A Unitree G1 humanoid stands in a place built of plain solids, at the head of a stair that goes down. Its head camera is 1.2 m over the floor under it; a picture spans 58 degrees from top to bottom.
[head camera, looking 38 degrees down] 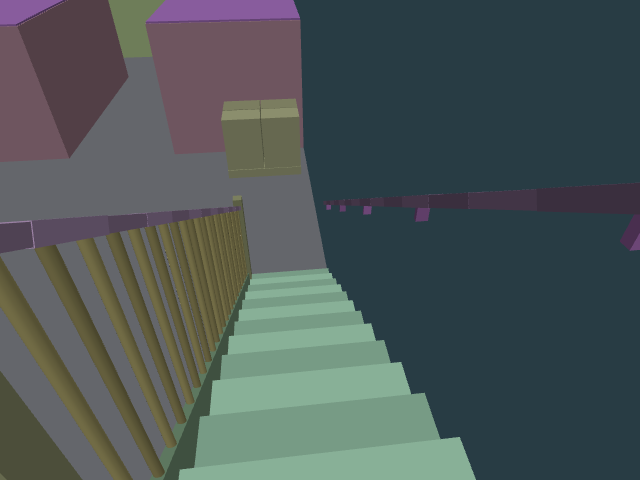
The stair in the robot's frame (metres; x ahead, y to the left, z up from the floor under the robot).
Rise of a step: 0.18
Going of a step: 0.28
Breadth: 0.90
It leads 7 degrees to the left of straight ahead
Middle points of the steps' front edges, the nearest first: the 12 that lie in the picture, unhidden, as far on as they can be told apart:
0.67 -0.01 -0.18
0.95 0.02 -0.37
1.24 0.05 -0.55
1.52 0.09 -0.74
1.80 0.12 -0.92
2.08 0.15 -1.11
2.37 0.18 -1.29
2.65 0.22 -1.48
2.93 0.25 -1.66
3.22 0.28 -1.85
3.50 0.32 -2.03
3.78 0.35 -2.22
